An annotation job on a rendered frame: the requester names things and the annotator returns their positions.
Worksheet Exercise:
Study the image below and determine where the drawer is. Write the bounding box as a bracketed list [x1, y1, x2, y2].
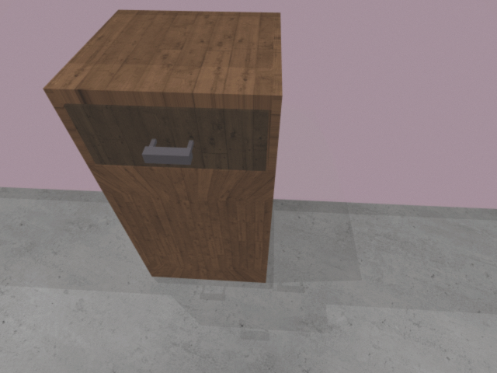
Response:
[64, 103, 269, 171]

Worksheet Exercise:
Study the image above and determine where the handle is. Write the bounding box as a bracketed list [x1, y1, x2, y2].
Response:
[142, 138, 194, 165]

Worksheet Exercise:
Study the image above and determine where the cabinet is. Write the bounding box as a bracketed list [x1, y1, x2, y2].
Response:
[43, 10, 283, 283]

